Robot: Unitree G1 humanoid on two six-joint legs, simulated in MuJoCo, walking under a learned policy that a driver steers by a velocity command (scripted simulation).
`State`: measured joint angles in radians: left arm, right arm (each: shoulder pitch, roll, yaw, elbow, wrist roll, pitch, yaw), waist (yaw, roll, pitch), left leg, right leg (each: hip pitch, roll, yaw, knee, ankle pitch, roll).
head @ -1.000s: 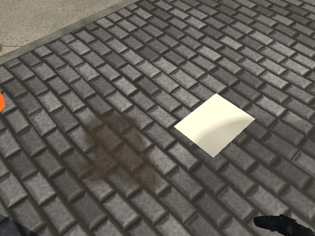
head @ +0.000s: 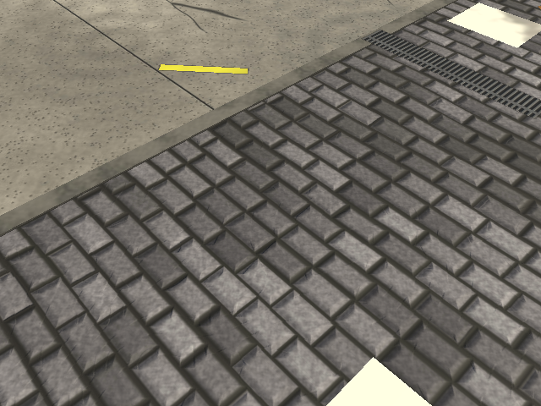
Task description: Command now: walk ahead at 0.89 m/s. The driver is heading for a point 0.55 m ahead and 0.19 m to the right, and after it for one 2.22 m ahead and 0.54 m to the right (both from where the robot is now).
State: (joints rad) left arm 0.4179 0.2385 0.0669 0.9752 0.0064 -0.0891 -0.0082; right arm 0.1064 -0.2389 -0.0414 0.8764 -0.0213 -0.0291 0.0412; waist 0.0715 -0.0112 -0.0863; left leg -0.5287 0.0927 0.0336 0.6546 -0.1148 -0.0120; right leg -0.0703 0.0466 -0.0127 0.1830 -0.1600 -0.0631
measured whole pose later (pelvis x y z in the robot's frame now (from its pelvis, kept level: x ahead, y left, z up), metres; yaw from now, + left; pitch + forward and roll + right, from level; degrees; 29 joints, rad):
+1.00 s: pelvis +0.76 -0.07 -0.04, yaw -43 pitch +2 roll +0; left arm 0.44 0.34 0.09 0.89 0.01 -0.08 -0.01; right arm -0.03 -0.26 0.02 0.60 -0.03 -0.08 0.00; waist 0.11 0.01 0.04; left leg -0.54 0.05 -0.05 0.52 -0.06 -0.01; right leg 0.09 0.16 0.26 0.56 -0.50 -0.15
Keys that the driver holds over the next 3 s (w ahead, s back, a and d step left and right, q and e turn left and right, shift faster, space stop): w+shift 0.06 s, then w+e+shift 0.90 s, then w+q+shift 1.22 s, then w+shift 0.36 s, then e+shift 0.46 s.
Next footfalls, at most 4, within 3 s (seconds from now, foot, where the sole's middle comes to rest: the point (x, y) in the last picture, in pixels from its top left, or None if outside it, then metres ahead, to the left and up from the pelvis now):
0.12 left None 0.18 0.16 -0.79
0.60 right None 0.55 -0.01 -0.79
1.00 left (327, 270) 1.02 -0.08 -0.79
1.38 right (453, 266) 1.07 -0.47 -0.79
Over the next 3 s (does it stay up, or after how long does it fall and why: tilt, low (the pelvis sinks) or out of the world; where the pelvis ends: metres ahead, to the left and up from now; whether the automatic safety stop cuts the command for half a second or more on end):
stays up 2.25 -0.46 -0.01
